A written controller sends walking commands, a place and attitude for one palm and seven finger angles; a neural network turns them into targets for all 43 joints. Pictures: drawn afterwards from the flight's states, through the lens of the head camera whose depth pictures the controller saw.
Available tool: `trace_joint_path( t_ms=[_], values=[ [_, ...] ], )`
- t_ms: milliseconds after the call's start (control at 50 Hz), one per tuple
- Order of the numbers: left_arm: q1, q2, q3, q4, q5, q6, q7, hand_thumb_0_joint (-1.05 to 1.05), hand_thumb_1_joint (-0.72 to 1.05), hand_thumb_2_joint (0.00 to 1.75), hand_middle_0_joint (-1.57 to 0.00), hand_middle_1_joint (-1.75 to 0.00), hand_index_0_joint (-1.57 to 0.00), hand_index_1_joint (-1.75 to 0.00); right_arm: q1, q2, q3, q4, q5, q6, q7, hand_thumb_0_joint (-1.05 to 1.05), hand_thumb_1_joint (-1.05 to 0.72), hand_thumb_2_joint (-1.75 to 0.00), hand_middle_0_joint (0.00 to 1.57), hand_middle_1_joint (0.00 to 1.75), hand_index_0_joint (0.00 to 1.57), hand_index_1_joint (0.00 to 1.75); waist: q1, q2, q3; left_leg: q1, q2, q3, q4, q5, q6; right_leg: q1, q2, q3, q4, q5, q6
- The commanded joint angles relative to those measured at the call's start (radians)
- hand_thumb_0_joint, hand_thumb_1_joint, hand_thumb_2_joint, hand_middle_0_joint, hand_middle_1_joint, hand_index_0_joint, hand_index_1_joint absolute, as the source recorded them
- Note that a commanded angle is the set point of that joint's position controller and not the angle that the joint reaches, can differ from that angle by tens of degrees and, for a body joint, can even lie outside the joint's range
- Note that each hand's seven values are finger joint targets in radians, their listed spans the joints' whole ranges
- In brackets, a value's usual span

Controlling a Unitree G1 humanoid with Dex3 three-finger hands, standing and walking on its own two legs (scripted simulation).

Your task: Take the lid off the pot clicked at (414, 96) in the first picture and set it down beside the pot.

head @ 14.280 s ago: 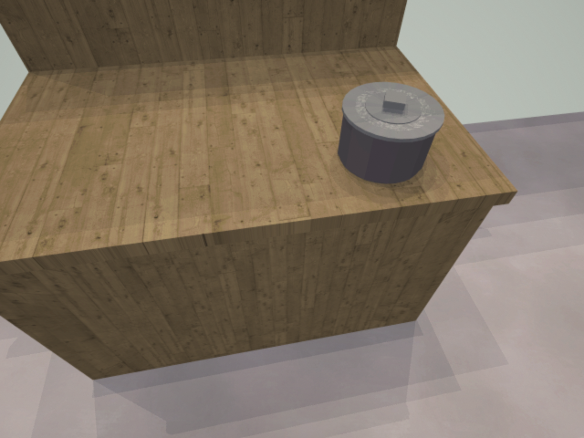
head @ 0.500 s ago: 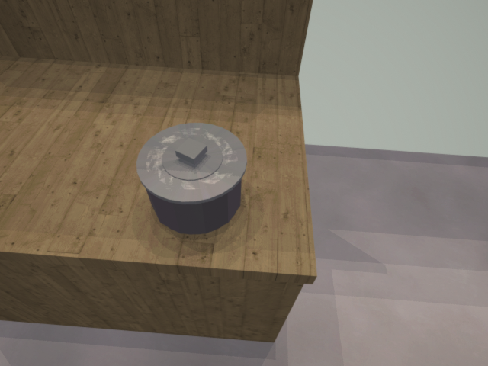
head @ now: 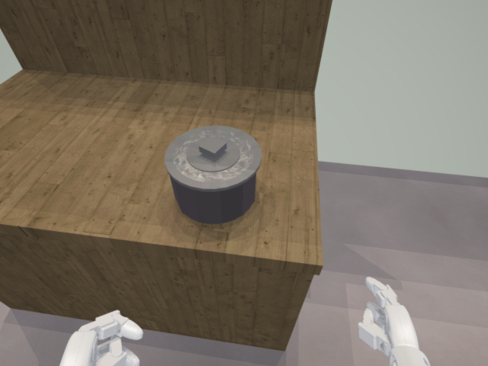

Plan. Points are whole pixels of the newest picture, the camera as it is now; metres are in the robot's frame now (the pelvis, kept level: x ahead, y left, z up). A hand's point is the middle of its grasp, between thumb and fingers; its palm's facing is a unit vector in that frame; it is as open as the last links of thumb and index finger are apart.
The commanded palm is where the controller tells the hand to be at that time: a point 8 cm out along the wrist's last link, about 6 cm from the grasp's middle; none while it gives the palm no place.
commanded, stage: lift the closed hand beside the body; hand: left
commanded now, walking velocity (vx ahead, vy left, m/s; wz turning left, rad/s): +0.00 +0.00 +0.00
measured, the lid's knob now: (212, 147) +0.51 +0.12 +0.09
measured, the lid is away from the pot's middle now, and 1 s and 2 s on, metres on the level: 0.00 0.00 0.00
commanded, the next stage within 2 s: raise the hand higher, near the body in 0.08 s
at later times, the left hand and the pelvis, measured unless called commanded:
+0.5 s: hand (97, 328) +0.16 +0.24 +0.02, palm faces +0.20 -0.90 -0.38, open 3.1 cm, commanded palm +0.11 +0.28 +0.06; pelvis +0.02 +0.02 +0.00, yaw -1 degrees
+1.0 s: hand (84, 288) +0.19 +0.24 +0.09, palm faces +0.28 -0.87 -0.41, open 3.1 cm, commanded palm +0.14 +0.28 +0.12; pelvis +0.02 +0.02 +0.00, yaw -1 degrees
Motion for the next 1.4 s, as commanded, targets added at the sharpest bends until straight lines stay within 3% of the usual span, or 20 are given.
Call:
trace_joint_path(
  t_ms=[0,100,220,300,360,460,500,520,580,620,860,1040,1060,1080,1100,1160,1200,1240,1320,1380],
  values=[
    [-0.022,0.146,0.097,-0.242,-0.007,-0.065,0.011,0.0,0.9,0.9,-1.3,-1.5,-1.3,-1.5,-0.058,-0.088,-0.031,-0.122,-0.001,-0.034,-0.017,0.0,-0.9,-0.9,0.2,0.3,0.2,0.3,-0.022,0.016,-0.017,0.18,0.0,-0.007,-0.039,0.001,0.027,-0.187,-0.067,0.082,-0.152,0.083,0.05],
    [0.064,0.18,0.15,-0.27,-0.001,-0.058,0.019,0.0,0.9,0.9,-1.3,-1.5,-1.3,-1.5,-0.074,-0.085,-0.035,-0.103,-0.004,-0.037,-0.016,0.0,-0.9,-0.9,0.2,0.3,0.2,0.3,-0.003,0.016,-0.029,0.184,0.005,-0.013,-0.044,0.057,0.029,-0.15,-0.068,0.077,-0.136,0.146,0.048],
    [0.065,0.156,0.12,-0.332,0.006,-0.062,0.019,0.0,0.9,0.9,-1.3,-1.5,-1.3,-1.5,-0.08,-0.086,-0.035,-0.096,-0.003,-0.05,-0.01,0.0,-0.9,-0.9,0.2,0.3,0.2,0.3,-0.013,-0.022,-0.002,0.191,0.011,-0.02,-0.052,0.06,0.032,-0.166,-0.064,0.066,-0.137,0.123,0.05],
    [0.097,0.202,0.172,-0.363,0.007,-0.067,0.028,0.0,0.9,0.9,-1.3,-1.5,-1.3,-1.5,-0.073,-0.088,-0.041,-0.08,-0.003,-0.059,-0.008,0.0,-0.9,-0.9,0.2,0.3,0.2,0.3,0.002,-0.026,-0.019,0.208,0.013,-0.026,-0.053,0.072,0.033,-0.156,-0.063,0.065,-0.138,0.121,0.048],
    [0.139,0.165,0.144,-0.41,0.005,-0.076,0.026,0.0,0.9,0.9,-1.3,-1.5,-1.3,-1.5,-0.075,-0.082,-0.042,-0.089,-0.004,-0.065,-0.006,0.0,-0.9,-0.9,0.2,0.3,0.2,0.3,0.003,0.002,-0.037,0.224,0.017,-0.022,-0.055,0.1,0.031,-0.144,-0.064,0.064,-0.123,0.146,0.047],
    [0.163,0.188,0.176,-0.451,0.006,-0.076,0.03,0.0,0.9,0.9,-1.3,-1.5,-1.3,-1.5,-0.072,-0.08,-0.048,-0.09,-0.002,-0.062,0.002,0.0,-0.9,-0.9,0.2,0.3,0.2,0.3,0.006,0.0,-0.03,0.218,0.019,-0.021,-0.05,0.136,0.028,-0.141,-0.061,0.059,-0.113,0.191,0.046],
    [0.148,0.217,0.202,-0.496,0.006,-0.082,0.034,0.0,0.9,0.9,-1.3,-1.5,-1.3,-1.5,-0.068,-0.081,-0.049,-0.093,0.0,-0.056,0.003,0.0,-0.9,-0.9,0.2,0.3,0.2,0.3,0.006,0.023,-0.029,0.217,0.019,-0.025,-0.046,0.144,0.025,-0.137,-0.059,0.059,-0.111,0.195,0.042],
    [0.152,0.18,0.167,-0.507,0.005,-0.083,0.029,0.0,0.9,0.9,-1.3,-1.5,-1.3,-1.5,-0.073,-0.075,-0.044,-0.103,-0.002,-0.057,0.005,0.0,-0.9,-0.9,0.2,0.3,0.2,0.3,0.002,0.032,-0.019,0.214,0.018,-0.024,-0.05,0.135,0.024,-0.142,-0.061,0.057,-0.109,0.187,0.044],
    [0.147,0.189,0.173,-0.542,0.003,-0.082,0.03,0.0,0.9,0.9,-1.3,-1.5,-1.3,-1.5,-0.064,-0.077,-0.043,-0.11,-0.002,-0.057,0.006,0.0,-0.9,-0.9,0.2,0.3,0.2,0.3,0.004,0.039,-0.047,0.234,0.023,-0.029,-0.048,0.156,0.024,-0.138,-0.06,0.056,-0.101,0.197,0.045],
    [0.136,0.187,0.179,-0.537,0.001,-0.079,0.032,0.0,0.9,0.9,-1.3,-1.5,-1.3,-1.5,-0.063,-0.075,-0.043,-0.109,-0.003,-0.051,0.007,0.0,-0.9,-0.9,0.2,0.3,0.2,0.3,-0.002,0.003,-0.027,0.221,0.024,-0.032,-0.048,0.146,0.024,-0.145,-0.057,0.052,-0.104,0.196,0.045],
    [0.069,0.212,0.216,-0.625,-0.012,-0.081,0.041,0.0,0.9,0.9,-1.3,-1.5,-1.3,-1.5,-0.068,-0.074,-0.032,-0.12,-0.004,-0.039,0.007,0.0,-0.9,-0.9,0.2,0.3,0.2,0.3,0.003,0.043,-0.054,0.24,0.026,-0.038,-0.038,0.155,0.02,-0.137,-0.059,0.059,-0.102,0.202,0.045],
    [0.025,0.242,0.265,-0.642,-0.02,-0.09,0.05,0.0,0.9,0.9,-1.3,-1.5,-1.3,-1.5,-0.078,-0.073,-0.031,-0.105,-0.003,-0.037,0.008,0.0,-0.9,-0.9,0.2,0.3,0.2,0.3,0.005,0.018,-0.057,0.237,0.026,-0.035,-0.032,0.15,0.019,-0.134,-0.063,0.059,-0.104,0.211,0.047],
    [-0.069,0.438,0.186,-0.737,0.394,-0.026,0.07,0.0,0.88,0.9,-1.28,-1.49,-1.28,-1.49,-0.1,-0.144,-0.017,-0.124,-0.013,0.017,0.021,0.0,-0.9,-0.9,0.2,0.3,0.2,0.3,-0.001,0.088,-0.057,0.137,0.006,-0.003,0.014,0.205,0.034,-0.221,-0.04,0.088,-0.035,0.248,0.044],
    [-0.063,0.37,0.196,-0.765,0.402,0.019,0.087,0.0,0.85,0.9,-1.26,-1.47,-1.26,-1.47,-0.103,-0.109,-0.026,-0.156,-0.013,0.045,0.027,0.0,-0.9,-0.9,0.2,0.3,0.2,0.3,0.012,0.106,-0.091,0.123,0.009,0.006,0.017,0.232,0.032,-0.199,-0.048,0.051,-0.011,0.256,0.034],
    [-0.035,0.405,0.195,-0.722,0.508,0.063,0.095,0.0,0.83,0.9,-1.24,-1.45,-1.24,-1.45,-0.127,-0.109,-0.028,-0.15,-0.002,0.073,0.033,0.0,-0.9,-0.9,0.2,0.3,0.2,0.3,0.021,0.1,-0.046,0.1,0.009,0.006,0.024,0.218,0.027,-0.213,-0.034,0.082,-0.017,0.261,0.023],
    [0.007,0.5,0.22,-0.664,0.691,0.147,0.071,0.0,0.74,0.94,-1.2,-1.34,-1.2,-1.34,-0.17,-0.129,-0.025,-0.168,-0.002,0.164,0.05,0.0,-0.9,-0.9,0.2,0.3,0.2,0.3,0.04,0.045,-0.147,0.076,-0.002,0.007,0.043,0.165,0.028,-0.184,-0.036,0.115,0.009,0.222,0.023],
    [-0.046,0.553,0.223,-0.694,0.756,0.173,0.038,0.0,0.67,0.97,-1.2,-1.22,-1.2,-1.22,-0.217,-0.132,-0.025,-0.188,0.017,0.188,0.056,0.0,-0.9,-0.9,0.2,0.3,0.2,0.3,0.037,0.087,-0.19,0.079,0.0,-0.004,0.048,0.149,0.029,-0.157,-0.039,0.126,0.012,0.239,0.025],
    [-0.082,0.589,0.215,-0.636,0.794,0.177,-0.009,0.0,0.61,1.01,-1.18,-1.15,-1.18,-1.15,-0.204,-0.129,-0.026,-0.171,0.021,0.195,0.058,0.0,-0.9,-0.9,0.2,0.3,0.2,0.3,0.028,0.025,-0.208,0.082,-0.005,-0.015,0.055,0.142,0.039,-0.153,-0.05,0.12,0.008,0.243,0.043],
    [-0.169,0.605,0.177,-0.586,0.755,0.151,-0.137,0.0,0.49,1.08,-1.14,-1.0,-1.14,-1.0,-0.211,-0.134,-0.032,-0.17,0.042,0.184,0.055,0.0,-0.9,-0.9,0.2,0.3,0.2,0.3,-0.008,-0.005,-0.153,0.072,-0.017,-0.021,0.055,0.136,0.051,-0.146,-0.063,0.116,-0.008,0.336,0.064],
    [-0.304,0.7,0.22,-0.562,0.741,0.108,-0.213,0.0,0.4,1.12,-1.1,-0.9,-1.1,-0.9,-0.197,-0.146,-0.031,-0.148,0.037,0.18,0.04,0.0,-0.9,-0.9,0.2,0.3,0.2,0.3,-0.012,-0.017,-0.137,0.09,-0.024,-0.033,0.044,0.117,0.058,-0.19,-0.067,0.108,-0.049,0.291,0.079]
  ],
)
